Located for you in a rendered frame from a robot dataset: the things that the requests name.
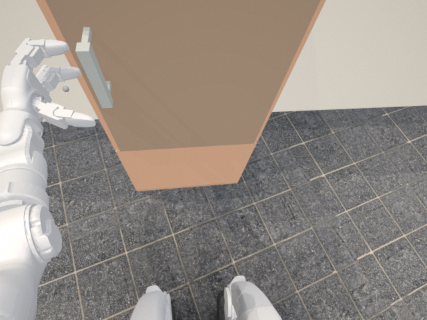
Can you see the right robot shin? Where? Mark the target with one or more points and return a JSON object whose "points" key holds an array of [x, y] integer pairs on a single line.
{"points": [[235, 279]]}

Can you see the robot left hand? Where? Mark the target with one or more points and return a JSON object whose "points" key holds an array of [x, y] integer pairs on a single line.
{"points": [[20, 87]]}

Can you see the cupboard door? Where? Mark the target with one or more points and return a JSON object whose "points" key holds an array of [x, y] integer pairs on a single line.
{"points": [[187, 73]]}

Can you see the left robot forearm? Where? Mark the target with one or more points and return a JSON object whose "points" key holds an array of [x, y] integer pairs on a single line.
{"points": [[23, 168]]}

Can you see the left robot shin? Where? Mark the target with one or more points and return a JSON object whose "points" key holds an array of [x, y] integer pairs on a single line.
{"points": [[153, 288]]}

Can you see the robot shin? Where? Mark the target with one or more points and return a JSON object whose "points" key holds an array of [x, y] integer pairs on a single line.
{"points": [[235, 279], [153, 288]]}

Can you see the robot left upper arm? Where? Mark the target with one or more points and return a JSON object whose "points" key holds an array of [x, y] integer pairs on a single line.
{"points": [[29, 239]]}

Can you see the handle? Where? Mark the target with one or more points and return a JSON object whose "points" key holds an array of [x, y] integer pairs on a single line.
{"points": [[92, 69]]}

